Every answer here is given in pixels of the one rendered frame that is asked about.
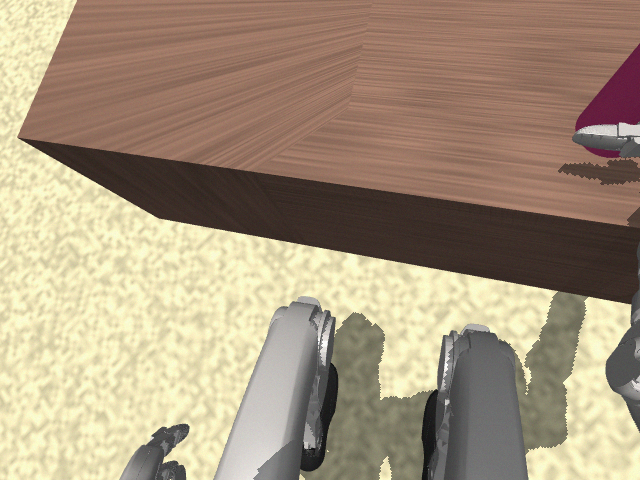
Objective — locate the left robot foot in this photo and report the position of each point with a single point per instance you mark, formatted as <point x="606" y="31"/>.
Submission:
<point x="312" y="459"/>

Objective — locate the right robot hand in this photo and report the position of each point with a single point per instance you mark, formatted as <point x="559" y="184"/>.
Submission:
<point x="621" y="137"/>

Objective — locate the left robot hand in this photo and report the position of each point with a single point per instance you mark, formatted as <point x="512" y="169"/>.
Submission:
<point x="146" y="462"/>

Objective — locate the right robot foot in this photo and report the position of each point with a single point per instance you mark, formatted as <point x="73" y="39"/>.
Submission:
<point x="428" y="434"/>

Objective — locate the bottle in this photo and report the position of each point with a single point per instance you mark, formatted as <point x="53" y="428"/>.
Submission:
<point x="618" y="101"/>

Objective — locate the right robot arm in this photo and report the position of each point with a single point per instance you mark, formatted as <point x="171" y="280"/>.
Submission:
<point x="623" y="365"/>

